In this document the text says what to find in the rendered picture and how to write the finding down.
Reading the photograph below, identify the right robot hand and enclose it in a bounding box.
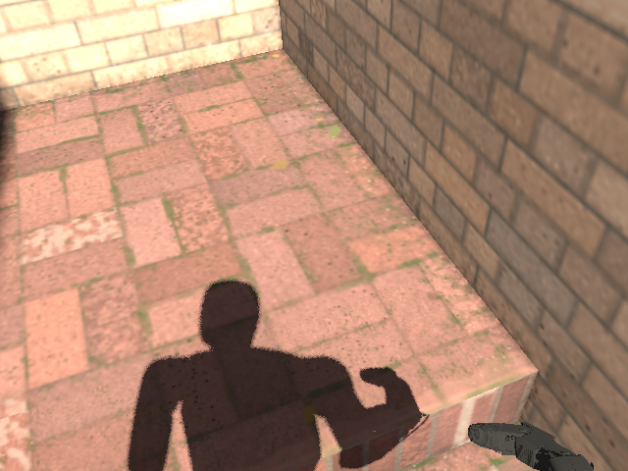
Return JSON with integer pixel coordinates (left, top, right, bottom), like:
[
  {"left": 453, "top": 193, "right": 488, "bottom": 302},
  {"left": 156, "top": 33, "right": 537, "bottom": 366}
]
[{"left": 468, "top": 422, "right": 594, "bottom": 471}]

